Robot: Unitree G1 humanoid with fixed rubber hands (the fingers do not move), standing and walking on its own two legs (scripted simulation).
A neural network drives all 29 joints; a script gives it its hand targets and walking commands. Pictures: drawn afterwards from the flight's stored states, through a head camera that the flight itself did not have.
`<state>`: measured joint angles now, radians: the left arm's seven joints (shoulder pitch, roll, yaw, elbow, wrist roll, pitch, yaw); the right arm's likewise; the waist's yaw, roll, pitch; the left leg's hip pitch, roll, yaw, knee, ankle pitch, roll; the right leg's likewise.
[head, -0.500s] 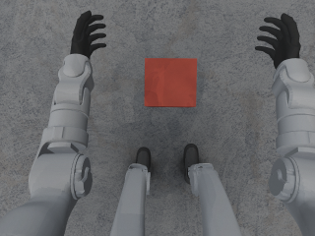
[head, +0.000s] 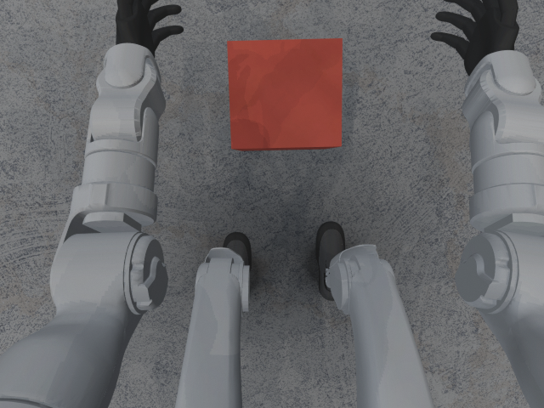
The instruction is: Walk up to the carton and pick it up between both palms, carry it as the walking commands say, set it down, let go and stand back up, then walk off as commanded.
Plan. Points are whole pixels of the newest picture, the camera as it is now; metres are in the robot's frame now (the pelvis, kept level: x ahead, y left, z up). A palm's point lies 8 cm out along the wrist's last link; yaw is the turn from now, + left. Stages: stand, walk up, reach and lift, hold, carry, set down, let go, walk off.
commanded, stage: reach and lift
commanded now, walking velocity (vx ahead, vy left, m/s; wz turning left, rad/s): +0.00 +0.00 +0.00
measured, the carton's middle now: (283, 103) +0.52 +0.02 -0.48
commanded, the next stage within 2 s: none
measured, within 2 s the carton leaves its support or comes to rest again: neither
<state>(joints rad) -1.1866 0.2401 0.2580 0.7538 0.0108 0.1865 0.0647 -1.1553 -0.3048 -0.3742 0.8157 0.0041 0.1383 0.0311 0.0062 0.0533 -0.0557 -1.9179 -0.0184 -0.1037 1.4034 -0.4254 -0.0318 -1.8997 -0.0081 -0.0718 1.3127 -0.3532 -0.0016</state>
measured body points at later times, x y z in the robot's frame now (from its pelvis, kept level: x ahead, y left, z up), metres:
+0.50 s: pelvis -0.03 -0.01 -0.13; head +0.35 +0.00 +0.11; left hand +0.54 +0.19 -0.30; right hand +0.53 -0.18 -0.30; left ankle +0.06 +0.13 -0.55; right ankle +0.10 -0.12 -0.55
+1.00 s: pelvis -0.05 -0.01 -0.20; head +0.35 +0.01 +0.00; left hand +0.53 +0.18 -0.41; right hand +0.53 -0.17 -0.41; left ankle +0.06 +0.13 -0.55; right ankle +0.10 -0.12 -0.55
